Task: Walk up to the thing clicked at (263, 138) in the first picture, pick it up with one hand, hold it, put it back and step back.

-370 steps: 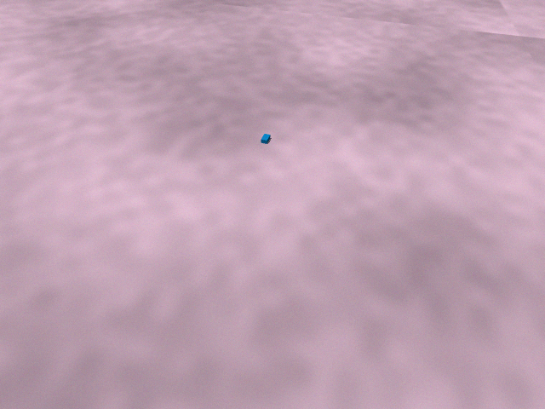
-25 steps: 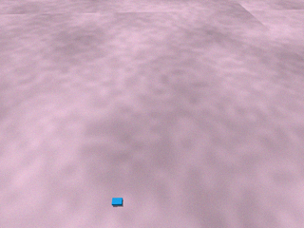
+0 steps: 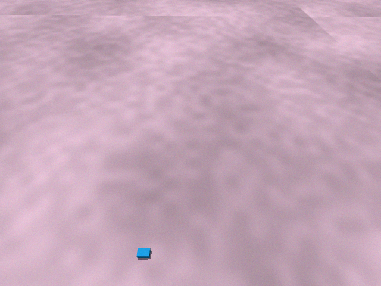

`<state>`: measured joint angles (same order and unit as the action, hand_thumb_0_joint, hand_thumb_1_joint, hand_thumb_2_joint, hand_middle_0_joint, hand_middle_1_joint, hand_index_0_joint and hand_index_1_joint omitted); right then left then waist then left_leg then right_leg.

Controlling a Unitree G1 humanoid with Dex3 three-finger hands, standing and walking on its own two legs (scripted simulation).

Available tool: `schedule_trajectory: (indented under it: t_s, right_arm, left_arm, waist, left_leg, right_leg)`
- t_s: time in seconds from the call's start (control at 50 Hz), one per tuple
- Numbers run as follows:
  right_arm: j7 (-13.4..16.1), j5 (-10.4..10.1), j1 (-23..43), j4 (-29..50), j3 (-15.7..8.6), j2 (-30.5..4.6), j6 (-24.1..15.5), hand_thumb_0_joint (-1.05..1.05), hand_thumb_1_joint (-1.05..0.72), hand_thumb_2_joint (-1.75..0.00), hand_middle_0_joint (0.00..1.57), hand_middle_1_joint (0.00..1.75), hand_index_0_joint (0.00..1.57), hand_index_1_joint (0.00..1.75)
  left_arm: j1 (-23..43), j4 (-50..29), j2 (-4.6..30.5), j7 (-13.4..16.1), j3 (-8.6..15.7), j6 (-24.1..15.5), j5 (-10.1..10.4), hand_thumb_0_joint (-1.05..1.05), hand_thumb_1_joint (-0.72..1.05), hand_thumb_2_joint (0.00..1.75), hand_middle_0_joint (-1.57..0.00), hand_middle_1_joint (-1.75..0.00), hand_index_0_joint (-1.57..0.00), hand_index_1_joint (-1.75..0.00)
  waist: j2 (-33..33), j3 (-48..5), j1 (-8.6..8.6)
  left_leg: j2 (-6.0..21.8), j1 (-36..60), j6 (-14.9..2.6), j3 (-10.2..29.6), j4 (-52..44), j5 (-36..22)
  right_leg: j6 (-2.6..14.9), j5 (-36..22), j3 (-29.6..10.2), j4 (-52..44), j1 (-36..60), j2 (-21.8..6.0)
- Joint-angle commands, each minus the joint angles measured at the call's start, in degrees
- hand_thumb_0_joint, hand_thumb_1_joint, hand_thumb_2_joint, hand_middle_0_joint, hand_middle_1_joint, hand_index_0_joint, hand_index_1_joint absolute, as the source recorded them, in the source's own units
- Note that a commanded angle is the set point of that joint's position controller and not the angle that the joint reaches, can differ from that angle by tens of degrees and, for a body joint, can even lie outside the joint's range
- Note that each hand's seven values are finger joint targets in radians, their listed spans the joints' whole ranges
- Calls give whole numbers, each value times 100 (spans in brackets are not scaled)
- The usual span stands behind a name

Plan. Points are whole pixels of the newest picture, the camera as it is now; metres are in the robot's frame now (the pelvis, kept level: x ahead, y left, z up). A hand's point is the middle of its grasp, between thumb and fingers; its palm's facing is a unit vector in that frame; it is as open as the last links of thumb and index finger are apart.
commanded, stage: stand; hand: left
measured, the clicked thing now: (143, 253) +0.44 +0.22 -0.77
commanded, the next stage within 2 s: none
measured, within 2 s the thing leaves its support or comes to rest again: neither
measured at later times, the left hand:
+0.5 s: hand out of the picture +0.07 +0.25 -0.16, palm faces -0.03 -0.94 -0.34, open 7.4 cm
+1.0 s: hand out of the picture +0.07 +0.25 -0.16, palm faces -0.02 -0.94 -0.34, open 7.4 cm
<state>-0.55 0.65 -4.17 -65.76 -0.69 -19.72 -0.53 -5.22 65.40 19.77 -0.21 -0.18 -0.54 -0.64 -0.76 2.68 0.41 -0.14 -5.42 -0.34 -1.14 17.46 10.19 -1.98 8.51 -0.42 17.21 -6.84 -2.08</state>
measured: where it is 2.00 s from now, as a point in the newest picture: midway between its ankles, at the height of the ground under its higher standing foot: outside the picture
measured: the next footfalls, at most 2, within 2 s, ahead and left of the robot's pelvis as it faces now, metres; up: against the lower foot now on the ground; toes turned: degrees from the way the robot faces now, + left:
none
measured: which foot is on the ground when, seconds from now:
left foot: down 0.00-1.00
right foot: down 0.00-1.00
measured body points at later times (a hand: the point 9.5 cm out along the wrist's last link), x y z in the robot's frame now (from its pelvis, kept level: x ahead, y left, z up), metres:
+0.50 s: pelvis +0.00 +0.00 +0.00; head +0.01 +0.00 +0.45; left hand +0.08 +0.30 -0.13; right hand +0.09 -0.30 -0.13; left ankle -0.01 +0.11 -0.75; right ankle +0.01 -0.14 -0.75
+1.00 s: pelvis +0.00 -0.01 +0.00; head +0.01 -0.01 +0.45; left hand +0.07 +0.29 -0.13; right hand +0.08 -0.31 -0.13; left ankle -0.01 +0.11 -0.75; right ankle +0.01 -0.14 -0.75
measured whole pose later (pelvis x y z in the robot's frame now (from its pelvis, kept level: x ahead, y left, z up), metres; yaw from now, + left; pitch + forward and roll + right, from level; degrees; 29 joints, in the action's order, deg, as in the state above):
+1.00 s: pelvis +0.00 -0.01 +0.00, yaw +1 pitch -2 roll +0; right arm -0.4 0.6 -5.9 -65.3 -0.1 -20.0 -0.5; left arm -6.4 65.4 19.9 -0.4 -0.4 -0.4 -0.7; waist -0.1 2.7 0.1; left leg 0.2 -5.1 0.1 -0.4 17.3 10.3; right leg -1.5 8.9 0.4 17.1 -6.3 -1.8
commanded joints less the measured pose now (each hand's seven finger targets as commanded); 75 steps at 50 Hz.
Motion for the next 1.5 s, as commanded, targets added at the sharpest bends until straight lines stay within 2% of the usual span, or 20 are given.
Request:
schedule_trajectory:
  t_s: [0.0,0.18,0.24,0.42,0.52,0.62,0.72,0.88,1.04,1.12,1.28,1.34,1.36,1.42,1.48]
  right_arm:
    - [73,-28,319,319,-213,-1250,-126,0,-90,-90,20,30,20,30]
    - [74,-28,196,314,-186,-1227,-133,0,-90,-90,20,30,20,30]
    - [75,-31,221,307,-176,-1248,-152,0,-90,-90,20,30,20,30]
    - [86,-29,151,287,-169,-1242,-127,0,-90,-90,20,30,20,30]
    - [81,-23,134,298,-159,-1222,-127,0,-90,-90,20,30,20,30]
    - [95,-27,148,336,-168,-1259,-142,0,-90,-90,20,30,20,30]
    - [99,-19,95,333,-157,-1244,-146,0,-90,-90,20,30,20,30]
    - [86,-30,68,343,-149,-1256,-125,0,-90,-90,20,30,20,30]
    - [85,-28,49,356,-155,-1271,-125,0,-90,-90,20,30,20,30]
    - [89,-25,58,383,-149,-1276,-142,0,-90,-90,20,30,20,30]
    - [92,-20,-11,356,-130,-1264,-122,0,-90,-90,20,30,20,30]
    - [91,-19,-4,382,-140,-1272,-113,0,-90,-90,20,30,20,30]
    - [89,-17,-9,378,-145,-1271,-113,0,-90,-90,20,30,20,30]
    - [96,-16,-22,384,-134,-1272,-136,0,-90,-90,20,30,20,30]
    - [97,-19,-57,368,-129,-1264,-153,0,-90,-90,20,30,20,30]
  left_arm:
    - [187,-338,1199,77,237,-120,11,0,90,90,-20,-30,-20,-30]
    - [160,-329,1234,75,237,-125,11,0,90,90,-20,-30,-20,-30]
    - [117,-331,1221,72,230,-133,24,0,90,90,-20,-30,-20,-30]
    - [137,-323,1246,73,224,-114,21,0,90,90,-20,-30,-20,-30]
    - [153,-325,1254,75,231,-116,23,0,90,90,-20,-30,-20,-30]
    - [110,-340,1234,73,226,-124,12,0,90,90,-20,-30,-20,-30]
    - [155,-358,1264,75,238,-106,17,0,90,90,-20,-30,-20,-30]
    - [90,-336,1234,63,220,-112,12,0,90,90,-20,-30,-20,-30]
    - [50,-348,1253,61,231,-109,14,0,90,90,-20,-30,-20,-30]
    - [66,-372,1255,67,227,-118,12,0,90,90,-20,-30,-20,-30]
    - [39,-343,1254,55,226,-91,24,0,90,90,-20,-30,-20,-30]
    - [17,-346,1251,58,227,-94,0,0,90,90,-20,-30,-20,-30]
    - [50,-357,1280,67,233,-97,-6,0,90,90,-20,-30,-20,-30]
    - [7,-373,1265,58,228,-112,11,0,90,90,-20,-30,-20,-30]
    - [48,-382,1276,69,235,-107,24,0,90,90,-20,-30,-20,-30]
  waist:
    - [168,-416,-34]
    - [46,-497,-12]
    - [89,-553,-52]
    - [68,-442,-24]
    - [47,-424,-31]
    - [64,-504,-54]
    - [72,-463,-47]
    - [76,-306,-42]
    - [94,-386,-55]
    - [107,-524,-53]
    - [81,-265,-54]
    - [64,-302,-50]
    - [40,-343,-46]
    - [90,-457,-55]
    - [93,-487,-47]
  left_leg:
    - [743,-90,-59,610,-334,-472]
    - [754,-37,-60,602,-287,-751]
    - [769,108,-60,593,-228,-1050]
    - [756,18,-39,617,-289,-700]
    - [737,-49,-49,598,-278,-752]
    - [784,56,-68,597,-210,-1052]
    - [795,14,-51,615,-274,-1038]
    - [741,-76,-52,620,-319,-533]
    - [744,-17,-69,623,-276,-647]
    - [781,87,-71,629,-226,-969]
    - [729,-120,-39,642,-334,-471]
    - [729,-163,-71,645,-318,-364]
    - [743,-147,-70,669,-319,-408]
    - [750,-21,-78,621,-210,-854]
    - [764,-4,-58,633,-227,-1060]
  right_leg:
    - [232,-422,-444,-242,106,-548]
    - [246,-668,-431,-204,192,-560]
    - [241,-869,-427,-169,198,-581]
    - [253,-558,-431,-233,123,-567]
    - [261,-654,-427,-244,197,-585]
    - [270,-885,-424,-193,246,-607]
    - [280,-776,-402,-144,255,-587]
    - [264,-465,-422,-275,128,-575]
    - [282,-565,-416,-239,161,-578]
    - [281,-800,-404,-159,240,-583]
    - [275,-291,-409,-258,80,-547]
    - [282,-279,-413,-265,137,-571]
    - [282,-282,-415,-241,163,-567]
    - [290,-767,-432,-192,231,-615]
    - [287,-887,-416,-132,310,-612]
